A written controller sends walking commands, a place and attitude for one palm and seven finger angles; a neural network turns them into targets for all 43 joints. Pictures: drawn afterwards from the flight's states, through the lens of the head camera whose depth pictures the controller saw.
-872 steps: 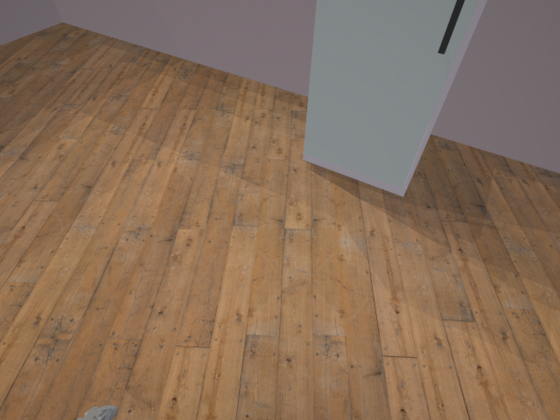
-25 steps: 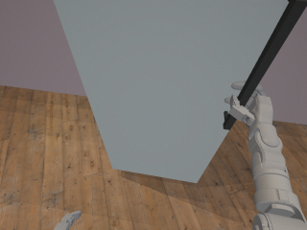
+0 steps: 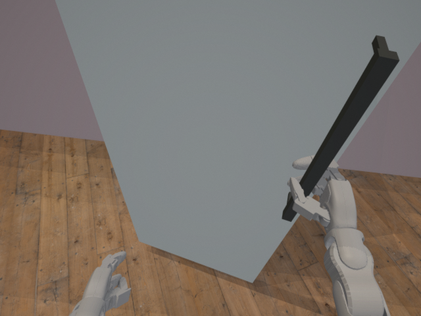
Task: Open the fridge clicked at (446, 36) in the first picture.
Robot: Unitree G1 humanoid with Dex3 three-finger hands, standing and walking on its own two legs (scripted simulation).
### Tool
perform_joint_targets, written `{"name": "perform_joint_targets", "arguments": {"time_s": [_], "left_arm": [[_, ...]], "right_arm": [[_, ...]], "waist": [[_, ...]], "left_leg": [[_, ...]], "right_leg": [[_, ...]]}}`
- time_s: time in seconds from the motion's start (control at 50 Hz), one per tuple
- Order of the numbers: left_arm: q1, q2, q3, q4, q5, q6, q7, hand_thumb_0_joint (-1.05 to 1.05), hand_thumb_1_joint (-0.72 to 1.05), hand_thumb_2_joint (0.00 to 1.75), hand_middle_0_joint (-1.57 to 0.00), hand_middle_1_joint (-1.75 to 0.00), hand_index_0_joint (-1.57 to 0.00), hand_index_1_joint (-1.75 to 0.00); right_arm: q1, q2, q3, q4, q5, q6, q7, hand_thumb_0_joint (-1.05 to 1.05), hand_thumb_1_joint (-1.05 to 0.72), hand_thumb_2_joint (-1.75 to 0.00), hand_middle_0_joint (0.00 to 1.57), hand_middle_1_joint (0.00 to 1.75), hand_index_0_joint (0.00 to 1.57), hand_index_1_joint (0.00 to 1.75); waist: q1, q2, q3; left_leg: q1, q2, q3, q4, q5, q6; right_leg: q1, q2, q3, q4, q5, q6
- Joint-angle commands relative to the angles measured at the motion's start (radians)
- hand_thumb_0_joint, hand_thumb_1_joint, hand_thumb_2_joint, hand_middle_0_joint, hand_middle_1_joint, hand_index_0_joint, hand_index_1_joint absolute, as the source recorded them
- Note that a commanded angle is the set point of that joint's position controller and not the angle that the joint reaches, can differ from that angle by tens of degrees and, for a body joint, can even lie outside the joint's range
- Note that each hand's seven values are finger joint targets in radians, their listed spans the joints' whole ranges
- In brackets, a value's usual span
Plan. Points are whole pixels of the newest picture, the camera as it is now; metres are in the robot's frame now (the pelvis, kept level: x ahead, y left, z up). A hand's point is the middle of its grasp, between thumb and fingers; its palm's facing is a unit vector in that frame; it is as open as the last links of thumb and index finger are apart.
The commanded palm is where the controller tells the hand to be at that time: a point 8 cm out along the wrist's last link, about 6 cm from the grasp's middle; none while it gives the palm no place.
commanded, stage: walk backward, drawing the door open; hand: right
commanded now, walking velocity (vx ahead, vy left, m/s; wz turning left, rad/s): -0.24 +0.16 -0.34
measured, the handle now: (321, 152) +0.36 -0.15 +0.17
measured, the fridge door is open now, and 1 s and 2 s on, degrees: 13 47 69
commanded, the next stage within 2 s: stop walking and hold the door back in 1.74 s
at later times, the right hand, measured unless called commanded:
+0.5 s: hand (265, 269) +0.18 -0.06 +0.11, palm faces +0.07 +0.98 -0.19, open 6.2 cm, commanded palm +0.15 -0.10 +0.11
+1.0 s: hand out of the picture +0.08 +0.06 +0.10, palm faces +0.16 +0.98 -0.15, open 6.3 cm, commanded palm +0.05 +0.02 +0.11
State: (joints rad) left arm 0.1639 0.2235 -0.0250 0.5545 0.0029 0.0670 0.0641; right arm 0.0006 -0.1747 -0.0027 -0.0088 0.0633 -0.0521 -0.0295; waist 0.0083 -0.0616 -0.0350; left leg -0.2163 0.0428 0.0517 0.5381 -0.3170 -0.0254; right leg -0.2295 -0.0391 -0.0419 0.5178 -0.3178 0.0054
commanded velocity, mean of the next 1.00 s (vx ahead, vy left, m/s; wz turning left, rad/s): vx -0.15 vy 0.36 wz -0.70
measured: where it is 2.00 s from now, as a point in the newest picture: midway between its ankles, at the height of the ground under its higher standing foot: outside the picture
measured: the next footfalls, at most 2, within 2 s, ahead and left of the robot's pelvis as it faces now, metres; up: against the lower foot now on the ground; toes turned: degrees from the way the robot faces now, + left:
right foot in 0.70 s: -0.10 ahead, -0.03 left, +0.00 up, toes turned -14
left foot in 0.96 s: -0.08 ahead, +0.34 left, +0.00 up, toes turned -23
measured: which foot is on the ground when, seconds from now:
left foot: down 0.00-0.70, up 0.72-0.94, down 0.96-1.00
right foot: down 0.00-0.52, up 0.54-0.68, down 0.70-1.00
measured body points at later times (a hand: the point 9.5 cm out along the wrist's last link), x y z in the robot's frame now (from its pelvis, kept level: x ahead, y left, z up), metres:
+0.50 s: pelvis -0.11 +0.07 -0.01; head -0.10 +0.11 +0.44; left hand +0.05 +0.29 -0.12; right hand +0.17 -0.11 +0.12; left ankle -0.07 +0.13 -0.74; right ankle -0.05 -0.12 -0.74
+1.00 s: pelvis -0.16 +0.22 -0.01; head -0.11 +0.20 +0.43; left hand +0.08 +0.35 -0.12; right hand +0.07 +0.01 +0.11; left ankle -0.11 +0.35 -0.74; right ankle -0.14 -0.01 -0.74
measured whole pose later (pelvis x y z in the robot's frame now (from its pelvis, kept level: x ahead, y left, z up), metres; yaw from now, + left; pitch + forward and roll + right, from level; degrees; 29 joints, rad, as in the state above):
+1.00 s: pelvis -0.16 +0.22 -0.01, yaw -25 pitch +1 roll +2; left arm 0.16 0.15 0.01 0.68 0.00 -0.13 0.04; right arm 0.04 -0.15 0.23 -0.24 -0.01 -0.06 -0.01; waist 0.04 -0.06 0.09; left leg -0.26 0.01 0.03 0.56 -0.29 -0.03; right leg -0.44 -0.06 0.26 0.53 -0.13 0.09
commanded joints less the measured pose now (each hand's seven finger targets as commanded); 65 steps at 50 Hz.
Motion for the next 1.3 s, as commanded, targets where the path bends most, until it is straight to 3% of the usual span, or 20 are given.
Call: {"name": "perform_joint_targets", "arguments": {"time_s": [0.0, 0.22, 0.42, 0.54, 0.62, 0.64, 0.66, 0.68, 0.7, 0.78, 0.88, 0.96, 1.0, 1.06, 1.1, 1.12, 1.14, 1.16, 1.2, 1.28], "left_arm": [[-0.052, 0.098, 0.035, -0.159, 0.014, -0.02, 0.006, 0.0, 0.9, 0.9, -0.2, -0.3, -0.2, -0.3], [-0.062, 0.063, 0.028, -0.177, 0.012, -0.02, 0.012, 0.0, 0.9, 0.9, -0.2, -0.3, -0.2, -0.3], [-0.103, 0.042, 0.041, -0.125, 0.005, -0.086, 0.042, 0.0, 0.9, 0.9, -0.2, -0.3, -0.2, -0.3], [-0.095, 0.035, 0.054, -0.059, 0.007, -0.13, 0.064, 0.0, 0.9, 0.9, -0.2, -0.3, -0.2, -0.3], [-0.06, 0.026, 0.035, -0.065, 0.027, -0.175, 0.078, 0.0, 0.9, 0.9, -0.2, -0.3, -0.2, -0.3], [-0.036, 0.042, 0.033, -0.052, 0.028, -0.193, 0.08, 0.0, 0.9, 0.9, -0.2, -0.3, -0.2, -0.3], [0.015, 0.063, 0.039, -0.051, 0.037, -0.215, 0.077, 0.0, 0.9, 0.9, -0.2, -0.3, -0.2, -0.3], [0.001, 0.112, 0.062, -0.08, 0.056, -0.241, 0.053, 0.0, 0.9, 0.9, -0.2, -0.3, -0.2, -0.3], [-0.067, 0.13, 0.065, -0.081, 0.067, -0.239, 0.032, 0.0, 0.9, 0.9, -0.2, -0.3, -0.2, -0.3], [-0.122, 0.091, 0.08, -0.028, 0.04, -0.235, 0.003, 0.0, 0.9, 0.9, -0.2, -0.3, -0.2, -0.3], [-0.088, 0.055, 0.082, -0.03, 0.001, -0.259, -0.011, 0.0, 0.9, 0.9, -0.2, -0.3, -0.2, -0.3], [-0.109, -0.014, 0.062, -0.023, -0.01, -0.248, -0.012, 0.0, 0.9, 0.9, -0.2, -0.3, -0.2, -0.3], [-0.13, 0.013, 0.1, -0.034, -0.02, -0.249, 0.023, 0.0, 0.9, 0.9, -0.2, -0.3, -0.2, -0.3], [-0.121, -0.006, 0.059, -0.056, 0.008, -0.27, 0.052, 0.0, 0.9, 0.9, -0.2, -0.3, -0.2, -0.3], [-0.013, 0.019, 0.055, -0.036, 0.016, -0.28, 0.054, 0.0, 0.9, 0.9, -0.2, -0.3, -0.2, -0.3], [-0.032, 0.092, 0.086, -0.055, 0.042, -0.291, 0.041, 0.0, 0.9, 0.9, -0.2, -0.3, -0.2, -0.3], [-0.043, 0.131, 0.086, -0.054, 0.052, -0.27, 0.007, 0.0, 0.9, 0.9, -0.2, -0.3, -0.2, -0.3], [-0.091, 0.146, 0.105, -0.064, 0.045, -0.261, -0.003, 0.0, 0.9, 0.9, -0.2, -0.3, -0.2, -0.3], [-0.145, 0.129, 0.107, -0.051, 0.04, -0.261, -0.014, 0.0, 0.9, 0.9, -0.2, -0.3, -0.2, -0.3], [-0.108, 0.09, 0.101, -0.09, -0.002, -0.267, -0.032, 0.0, 0.9, 0.9, -0.2, -0.3, -0.2, -0.3]], "right_arm": [[-0.175, -0.087, -0.014, -0.293, -0.027, -0.055, -0.026, 0.0, -0.9, -0.9, 0.45, 1.4, 0.45, 1.4], [-0.115, -0.1, -0.024, -0.357, -0.03, -0.063, -0.035, 0.0, -0.9, -0.9, 0.45, 1.4, 0.45, 1.4], [-0.112, -0.077, 0.008, -0.384, -0.022, -0.038, -0.027, 0.0, -0.9, -0.9, 0.45, 1.4, 0.45, 1.4], [-0.124, -0.088, 0.005, -0.427, -0.041, -0.011, -0.047, 0.0, -0.9, -0.9, 0.45, 1.4, 0.45, 1.4], [-0.178, -0.013, 0.076, -0.419, -0.062, -0.02, -0.028, 0.0, -0.9, -0.9, 0.45, 1.4, 0.45, 1.4], [-0.198, 0.005, 0.117, -0.415, -0.053, -0.022, -0.021, 0.0, -0.9, -0.9, 0.45, 1.4, 0.45, 1.4], [-0.224, 0.026, 0.153, -0.46, -0.04, -0.034, -0.013, 0.0, -0.9, -0.9, 0.45, 1.4, 0.45, 1.4], [-0.229, 0.043, 0.182, -0.476, -0.038, -0.062, 0.003, 0.0, -0.9, -0.9, 0.45, 1.4, 0.45, 1.4], [-0.249, -0.021, 0.144, -0.481, -0.093, -0.086, 0.006, 0.0, -0.9, -0.9, 0.45, 1.4, 0.45, 1.4], [-0.234, 0.026, 0.165, -0.513, -0.096, -0.111, 0.024, 0.0, -0.9, -0.9, 0.45, 1.4, 0.45, 1.4], [-0.252, 0.077, 0.249, -0.533, -0.082, -0.115, 0.018, 0.0, -0.9, -0.9, 0.45, 1.4, 0.45, 1.4], [-0.175, 0.045, 0.227, -0.546, -0.066, -0.121, 0.007, 0.0, -0.9, -0.9, 0.45, 1.4, 0.45, 1.4], [-0.158, 0.006, 0.165, -0.562, -0.063, -0.1, 0.012, 0.0, -0.9, -0.9, 0.45, 1.4, 0.45, 1.4], [-0.205, 0.077, 0.223, -0.52, -0.096, -0.096, 0.04, 0.0, -0.9, -0.9, 0.45, 1.4, 0.45, 1.4], [-0.199, 0.126, 0.278, -0.491, -0.081, -0.115, 0.053, 0.0, -0.9, -0.9, 0.45, 1.4, 0.45, 1.4], [-0.18, 0.141, 0.291, -0.499, -0.071, -0.144, 0.064, 0.0, -0.9, -0.9, 0.45, 1.4, 0.45, 1.4], [-0.189, 0.104, 0.279, -0.474, -0.112, -0.17, 0.056, 0.0, -0.9, -0.9, 0.45, 1.4, 0.45, 1.4], [-0.182, 0.075, 0.237, -0.503, -0.124, -0.184, 0.051, 0.0, -0.9, -0.9, 0.45, 1.4, 0.45, 1.4], [-0.237, 0.019, 0.19, -0.652, -0.115, -0.197, 0.058, 0.0, -0.9, -0.9, 0.45, 1.4, 0.45, 1.4], [-0.128, 0.072, 0.174, -0.613, -0.073, -0.135, 0.034, 0.0, -0.9, -0.9, 0.45, 1.4, 0.45, 1.4]], "waist": [[0.032, -0.029, -0.259], [0.046, 0.028, -0.291], [0.058, 0.039, -0.147], [0.04, 0.208, -0.114], [0.044, 0.185, -0.023], [0.072, 0.109, -0.001], [0.113, -0.058, 0.004], [0.082, -0.289, -0.011], [0.042, -0.183, -0.049], [0.006, -0.018, -0.073], [0.042, -0.14, -0.252], [0.053, -0.035, -0.184], [0.014, 0.377, -0.176], [0.026, 0.317, 0.007], [0.122, 0.14, -0.036], [0.105, -0.177, -0.067], [0.087, -0.16, -0.093], [0.067, -0.027, -0.11], [0.037, -0.117, -0.048], [-0.002, -0.16, -0.155]], "left_leg": [[-0.047, -0.042, 0.035, -0.004, 0.441, 0.002], [0.052, -0.015, 0.048, -0.03, 0.638, 0.0], [-0.05, -0.008, 0.015, -0.125, 0.057, 0.012], [-0.169, 0.177, 0.004, -0.271, -0.196, 0.141], [-0.148, 0.208, 0.118, -0.144, 0.038, 0.188], [-0.207, 0.157, 0.148, 0.011, 0.088, 0.16], [-0.358, 0.052, 0.148, 0.299, 0.015, 0.09], [-0.497, -0.062, 0.02, 0.642, -0.173, -0.001], [-0.442, -0.017, -0.197, 0.806, -0.114, -0.026], [-0.325, -0.01, -0.191, 0.627, -0.053, -0.013], [0.119, -0.124, 0.052, -0.132, -0.039, -0.005], [0.024, 0.051, 0.077, -0.05, 0.244, 0.071], [-0.039, 0.189, 0.03, -0.181, 0.18, 0.167], [-0.006, 0.242, 0.061, -0.021, 0.513, 0.234], [-0.221, 0.097, 0.161, 0.453, 0.521, 0.123], [-0.585, -0.068, 0.107, 0.751, -0.071, -0.003], [-0.6, -0.026, -0.076, 0.898, -0.271, -0.022], [-0.613, -0.005, -0.172, 0.932, -0.229, -0.018], [-0.584, 0.043, -0.251, 0.859, -0.18, -0.02], [0.089, -0.067, 0.003, 0.264, 0.011, -0.01]], "right_leg": [[0.326, -0.073, 0.08, 0.011, 1.035, -0.043], [0.193, -0.033, 0.074, -0.002, 0.795, -0.026], [-0.023, -0.022, 0.138, -0.115, 0.167, -0.025], [-0.114, 0.074, -0.006, 0.412, -0.07, 0.035], [-0.124, -0.03, 0.003, 0.389, -0.119, 0.008], [-0.031, -0.051, 0.057, 0.184, -0.036, -0.002], [0.103, -0.147, 0.274, -0.144, 0.168, -0.044], [0.127, -0.43, 0.86, -0.407, 0.218, -0.138], [0.022, -0.523, 1.024, -0.439, -0.007, -0.211], [-0.055, -0.298, 0.587, -0.264, -0.115, -0.138], [0.009, -0.045, 0.287, -0.207, -0.033, -0.006], [-0.092, 0.074, 0.082, 0.101, 0.153, 0.033], [-0.114, 0.077, -0.028, 0.5, -0.076, 0.034], [-0.26, -0.03, -0.008, 0.518, -0.214, 0.005], [0.097, -0.042, 0.058, -0.001, 0.164, -0.031], [0.368, -0.37, 0.607, -0.201, 0.72, -0.157], [0.379, -0.527, 0.898, -0.239, 0.742, -0.23], [0.306, -0.555, 0.877, -0.18, 0.672, -0.282], [0.155, -0.461, 0.713, -0.14, 0.41, -0.249], [-0.23, -0.151, 0.202, -0.178, -0.108, -0.044]]}}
